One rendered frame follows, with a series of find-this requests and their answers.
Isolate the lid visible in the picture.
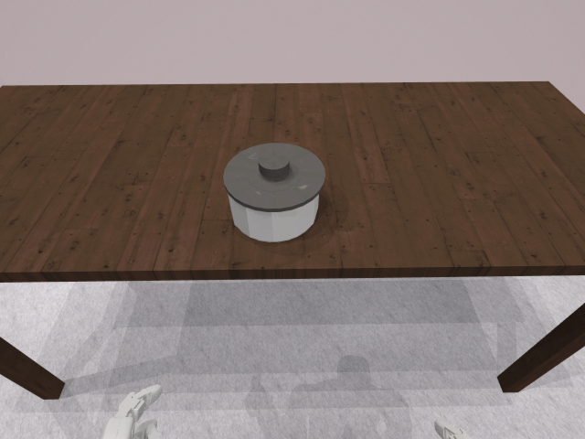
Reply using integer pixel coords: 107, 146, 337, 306
223, 143, 325, 212

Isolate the robot left hand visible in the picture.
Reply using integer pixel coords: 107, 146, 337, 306
100, 384, 162, 439

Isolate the knob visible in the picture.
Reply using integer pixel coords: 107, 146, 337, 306
259, 150, 290, 178

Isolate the robot right hand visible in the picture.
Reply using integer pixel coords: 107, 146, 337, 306
434, 420, 472, 439

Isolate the pot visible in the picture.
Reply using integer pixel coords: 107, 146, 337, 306
228, 193, 319, 242

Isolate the table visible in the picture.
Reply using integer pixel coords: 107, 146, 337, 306
0, 81, 585, 400

